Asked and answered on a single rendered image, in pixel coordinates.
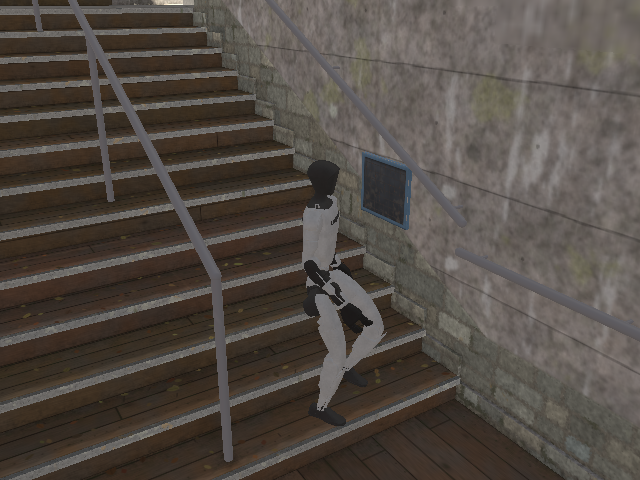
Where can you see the robot foot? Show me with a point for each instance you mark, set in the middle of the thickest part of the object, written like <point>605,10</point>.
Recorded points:
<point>353,377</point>
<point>328,415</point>

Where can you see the robot left foot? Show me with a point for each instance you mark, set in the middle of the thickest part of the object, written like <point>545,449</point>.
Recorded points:
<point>353,377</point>

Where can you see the robot right hand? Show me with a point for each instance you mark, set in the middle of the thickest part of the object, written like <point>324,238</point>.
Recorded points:
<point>351,314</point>

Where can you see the right robot forearm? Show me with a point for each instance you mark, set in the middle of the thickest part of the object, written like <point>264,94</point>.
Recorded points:
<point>311,268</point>

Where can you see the left robot forearm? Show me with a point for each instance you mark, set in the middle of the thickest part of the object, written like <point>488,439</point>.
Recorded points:
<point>336,261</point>

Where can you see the robot right upper arm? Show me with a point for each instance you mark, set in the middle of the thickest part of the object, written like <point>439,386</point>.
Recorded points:
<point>312,226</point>

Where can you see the robot right foot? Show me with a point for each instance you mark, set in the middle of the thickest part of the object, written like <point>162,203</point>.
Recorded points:
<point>328,415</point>

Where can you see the robot left hand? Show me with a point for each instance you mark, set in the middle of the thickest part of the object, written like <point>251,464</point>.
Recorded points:
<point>344,269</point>

